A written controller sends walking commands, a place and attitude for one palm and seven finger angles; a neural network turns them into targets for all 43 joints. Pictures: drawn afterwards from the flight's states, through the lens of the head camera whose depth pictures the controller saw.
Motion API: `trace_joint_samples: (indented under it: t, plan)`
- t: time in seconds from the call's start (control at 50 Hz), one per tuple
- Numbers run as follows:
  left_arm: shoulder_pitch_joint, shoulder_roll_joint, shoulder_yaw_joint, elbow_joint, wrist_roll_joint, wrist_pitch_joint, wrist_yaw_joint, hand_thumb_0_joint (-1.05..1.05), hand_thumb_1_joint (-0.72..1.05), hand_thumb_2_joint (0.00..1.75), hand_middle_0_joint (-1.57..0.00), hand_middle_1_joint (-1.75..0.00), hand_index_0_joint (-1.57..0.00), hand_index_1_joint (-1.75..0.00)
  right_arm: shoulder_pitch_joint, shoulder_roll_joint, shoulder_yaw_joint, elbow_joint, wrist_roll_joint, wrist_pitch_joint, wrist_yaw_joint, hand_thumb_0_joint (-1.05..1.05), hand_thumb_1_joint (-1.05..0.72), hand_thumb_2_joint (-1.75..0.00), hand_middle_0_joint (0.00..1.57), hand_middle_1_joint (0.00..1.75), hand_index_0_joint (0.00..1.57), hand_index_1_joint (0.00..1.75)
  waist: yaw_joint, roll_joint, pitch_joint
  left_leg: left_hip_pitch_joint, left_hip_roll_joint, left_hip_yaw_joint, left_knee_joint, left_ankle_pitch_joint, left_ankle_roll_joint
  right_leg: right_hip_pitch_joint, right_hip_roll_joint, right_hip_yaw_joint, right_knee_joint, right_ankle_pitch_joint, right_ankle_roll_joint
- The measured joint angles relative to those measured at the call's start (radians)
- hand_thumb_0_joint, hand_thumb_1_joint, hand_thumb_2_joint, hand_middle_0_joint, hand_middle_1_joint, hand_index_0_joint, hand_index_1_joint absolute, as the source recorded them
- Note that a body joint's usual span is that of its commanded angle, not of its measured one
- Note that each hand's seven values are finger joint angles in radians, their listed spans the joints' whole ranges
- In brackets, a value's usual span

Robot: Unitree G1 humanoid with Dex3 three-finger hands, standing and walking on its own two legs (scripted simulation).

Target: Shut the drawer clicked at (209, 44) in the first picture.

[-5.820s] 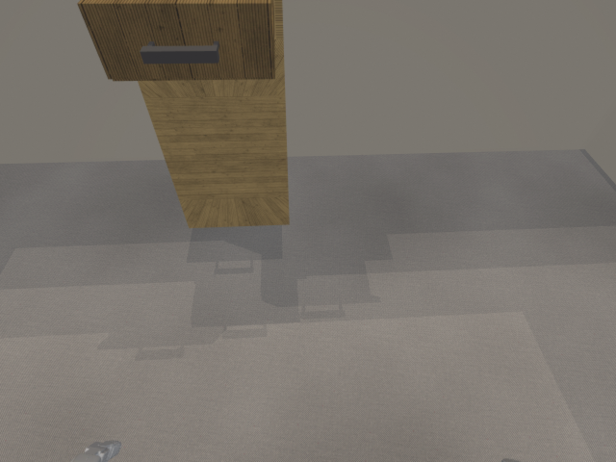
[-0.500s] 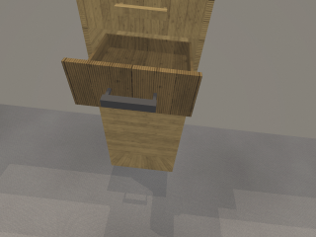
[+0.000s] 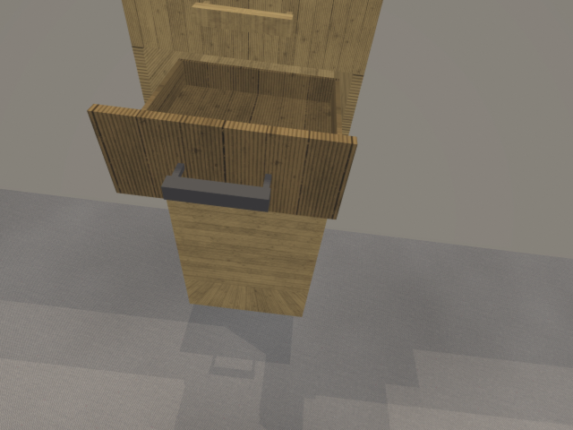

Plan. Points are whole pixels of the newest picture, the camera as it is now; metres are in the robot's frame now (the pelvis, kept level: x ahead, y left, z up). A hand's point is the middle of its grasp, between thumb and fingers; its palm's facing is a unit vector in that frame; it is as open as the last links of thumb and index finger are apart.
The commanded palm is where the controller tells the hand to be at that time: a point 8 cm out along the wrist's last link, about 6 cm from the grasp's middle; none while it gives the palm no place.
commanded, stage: shuffle to correct the standing spot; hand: left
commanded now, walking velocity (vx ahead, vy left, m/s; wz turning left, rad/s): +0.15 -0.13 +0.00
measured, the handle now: (220, 184) +0.43 +0.14 +0.12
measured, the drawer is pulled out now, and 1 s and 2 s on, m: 0.23 0.23 0.23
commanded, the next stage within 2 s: come to a stop and stand still in 0.22 s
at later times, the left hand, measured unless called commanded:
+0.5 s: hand out of the picture +0.04 +0.11 -0.17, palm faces +0.05 -0.99 -0.12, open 7.3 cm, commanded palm none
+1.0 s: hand out of the picture +0.08 +0.14 -0.17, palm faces +0.00 -0.97 -0.24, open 7.4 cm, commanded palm none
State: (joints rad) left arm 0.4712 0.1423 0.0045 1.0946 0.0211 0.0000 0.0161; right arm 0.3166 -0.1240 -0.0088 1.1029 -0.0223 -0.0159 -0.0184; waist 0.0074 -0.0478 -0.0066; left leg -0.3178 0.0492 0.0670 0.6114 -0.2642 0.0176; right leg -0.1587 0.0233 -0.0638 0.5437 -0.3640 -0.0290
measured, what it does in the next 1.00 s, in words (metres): steps on the spot: right foot, then left foot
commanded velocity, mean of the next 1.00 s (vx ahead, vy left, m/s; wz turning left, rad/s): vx -0.01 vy -0.02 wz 0.00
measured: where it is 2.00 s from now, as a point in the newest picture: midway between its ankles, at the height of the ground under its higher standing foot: outside the picture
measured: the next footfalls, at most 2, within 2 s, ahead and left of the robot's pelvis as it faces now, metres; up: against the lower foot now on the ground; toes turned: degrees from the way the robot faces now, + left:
right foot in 0.24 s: +0.09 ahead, -0.16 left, +0.00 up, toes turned -3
left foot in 0.52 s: +0.16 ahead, +0.05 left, +0.00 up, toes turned +2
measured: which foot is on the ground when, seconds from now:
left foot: down 0.00-0.24, up 0.26-0.50, down 0.52-1.00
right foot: down 0.00-0.02, up 0.04-0.22, down 0.24-1.00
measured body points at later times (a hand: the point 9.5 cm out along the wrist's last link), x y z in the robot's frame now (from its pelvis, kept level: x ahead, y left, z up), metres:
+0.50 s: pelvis +0.07 -0.04 +0.01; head +0.08 -0.02 +0.46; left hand +0.04 +0.16 -0.16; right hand +0.10 -0.27 -0.14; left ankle +0.13 +0.05 -0.72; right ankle +0.04 -0.13 -0.73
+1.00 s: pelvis +0.06 -0.04 +0.00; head +0.05 -0.04 +0.45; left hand +0.08 +0.20 -0.15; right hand +0.11 -0.27 -0.15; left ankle +0.13 +0.05 -0.73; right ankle +0.04 -0.13 -0.73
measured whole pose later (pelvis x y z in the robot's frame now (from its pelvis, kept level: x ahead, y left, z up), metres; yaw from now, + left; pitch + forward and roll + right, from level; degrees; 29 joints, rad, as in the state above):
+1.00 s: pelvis +0.06 -0.04 +0.00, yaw -1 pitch -3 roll -1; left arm 0.34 0.17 0.00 0.96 0.02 0.01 0.05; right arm 0.25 -0.18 -0.02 0.95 -0.02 0.02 0.00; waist -0.02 0.04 0.02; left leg -0.36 0.02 0.09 0.62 -0.22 0.05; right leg -0.20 0.02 -0.12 0.60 -0.36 -0.05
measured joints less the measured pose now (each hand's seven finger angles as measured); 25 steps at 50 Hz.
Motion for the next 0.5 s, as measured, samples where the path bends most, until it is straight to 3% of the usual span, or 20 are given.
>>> trace_joint_samples:
  t: [0.08, 0.14, 0.22, 0.26, 0.3, 0.36, 0.42, 0.46, 0.5]
  plan:
    - [-0.017, -0.007, 0.000, 0.007, 0.006, 0.015, -0.010, 0.01, 0.91, 0.90, -0.19, -0.30, -0.20, -0.30, -0.008, 0.010, -0.005, -0.006, -0.005, -0.018, -0.010, 0.01, -0.92, -0.90, 0.20, 0.30, 0.20, 0.30, -0.001, -0.022, -0.002, 0.017, -0.002, 0.033, -0.007, -0.026, 0.001, -0.070, -0.016, 0.001, 0.149, -0.082, -0.012]
    - [-0.064, -0.008, 0.008, -0.011, 0.008, 0.022, -0.019, 0.01, 0.91, 0.90, -0.19, -0.30, -0.20, -0.30, -0.010, 0.010, -0.009, -0.016, -0.009, -0.026, -0.013, 0.01, -0.92, -0.90, 0.20, 0.30, 0.20, 0.30, -0.016, -0.008, 0.013, 0.037, 0.009, 0.040, -0.050, -0.007, -0.001, -0.153, -0.024, -0.011, 0.251, -0.122, -0.016]
    - [-0.122, -0.001, 0.021, -0.059, 0.006, -0.002, -0.026, 0.01, 0.91, 0.90, -0.19, -0.30, -0.20, -0.30, 0.010, 0.000, -0.015, -0.008, -0.010, -0.012, -0.009, 0.01, -0.91, -0.90, 0.20, 0.30, 0.20, 0.30, -0.023, 0.024, 0.020, 0.042, 0.027, 0.018, -0.052, -0.010, -0.022, -0.131, -0.038, -0.034, 0.054, 0.007, -0.007]
    - [-0.138, 0.010, 0.028, -0.073, 0.009, -0.015, -0.016, 0.01, 0.92, 0.90, -0.19, -0.30, -0.20, -0.30, 0.021, -0.001, -0.019, 0.000, -0.006, 0.004, -0.005, 0.01, -0.91, -0.90, 0.20, 0.30, 0.20, 0.30, -0.014, 0.026, 0.017, 0.011, 0.031, 0.006, 0.033, -0.105, -0.012, -0.123, -0.038, -0.040, 0.018, 0.084, -0.012]
    - [-0.148, 0.012, 0.033, -0.076, 0.006, -0.023, -0.006, 0.01, 0.92, 0.90, -0.19, -0.30, -0.20, -0.30, 0.021, -0.004, -0.024, 0.010, -0.006, 0.025, 0.002, 0.01, -0.91, -0.90, 0.20, 0.30, 0.20, 0.30, -0.008, 0.037, 0.011, -0.051, 0.029, -0.011, 0.195, -0.191, 0.007, -0.106, -0.029, -0.065, 0.018, 0.077, -0.021]
    - [-0.135, 0.009, 0.032, -0.074, 0.005, -0.033, 0.009, 0.01, 0.92, 0.90, -0.19, -0.30, -0.20, -0.30, 0.003, -0.010, -0.029, 0.003, -0.008, 0.034, 0.014, 0.01, -0.91, -0.90, 0.20, 0.30, 0.20, 0.30, -0.005, 0.034, 0.002, -0.131, 0.021, 0.003, 0.364, -0.166, 0.011, -0.054, -0.021, -0.080, -0.052, 0.082, -0.028]
    - [-0.121, -0.001, 0.020, -0.058, 0.006, -0.037, 0.015, 0.00, 0.92, 0.90, -0.19, -0.30, -0.20, -0.30, -0.033, -0.013, -0.026, -0.020, -0.008, 0.024, 0.008, 0.01, -0.92, -0.90, 0.20, 0.30, 0.20, 0.30, -0.007, 0.026, 0.012, -0.138, 0.009, 0.031, 0.282, -0.120, -0.004, -0.012, -0.017, -0.082, -0.110, 0.100, -0.025]
    - [-0.114, -0.012, 0.009, -0.045, 0.003, -0.036, 0.016, 0.00, 0.92, 0.90, -0.19, -0.30, -0.20, -0.30, -0.059, -0.024, -0.020, -0.027, -0.001, 0.014, 0.000, 0.02, -0.94, -0.90, 0.20, 0.30, 0.20, 0.30, 0.001, 0.025, 0.026, -0.102, -0.003, 0.038, 0.145, -0.073, -0.015, 0.005, -0.010, -0.076, -0.121, 0.098, -0.022]
    - [-0.105, -0.024, 0.000, -0.032, -0.002, -0.031, 0.016, 0.00, 0.91, 0.90, -0.19, -0.30, -0.20, -0.30, -0.081, -0.032, -0.011, -0.034, 0.005, 0.001, -0.005, 0.02, -0.94, -0.90, 0.20, 0.30, 0.20, 0.29, 0.008, 0.032, 0.039, -0.039, -0.008, 0.033, -0.021, 0.051, -0.022, 0.016, 0.005, -0.069, -0.102, 0.079, -0.016]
